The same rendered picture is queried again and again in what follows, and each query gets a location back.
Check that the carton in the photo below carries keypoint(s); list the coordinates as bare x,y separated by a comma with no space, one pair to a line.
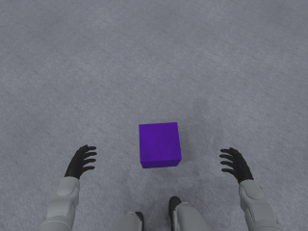
159,145

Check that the robot right foot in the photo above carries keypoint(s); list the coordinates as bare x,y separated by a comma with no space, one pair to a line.
173,202

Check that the robot left forearm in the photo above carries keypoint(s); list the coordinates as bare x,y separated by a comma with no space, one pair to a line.
60,213

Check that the robot right hand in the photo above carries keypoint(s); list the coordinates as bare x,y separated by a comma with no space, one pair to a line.
240,168

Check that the robot left hand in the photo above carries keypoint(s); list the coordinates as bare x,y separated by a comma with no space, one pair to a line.
76,166

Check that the robot left shin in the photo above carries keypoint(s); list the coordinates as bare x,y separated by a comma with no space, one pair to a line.
131,214

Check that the robot right forearm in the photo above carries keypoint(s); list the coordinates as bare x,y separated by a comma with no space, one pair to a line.
258,214

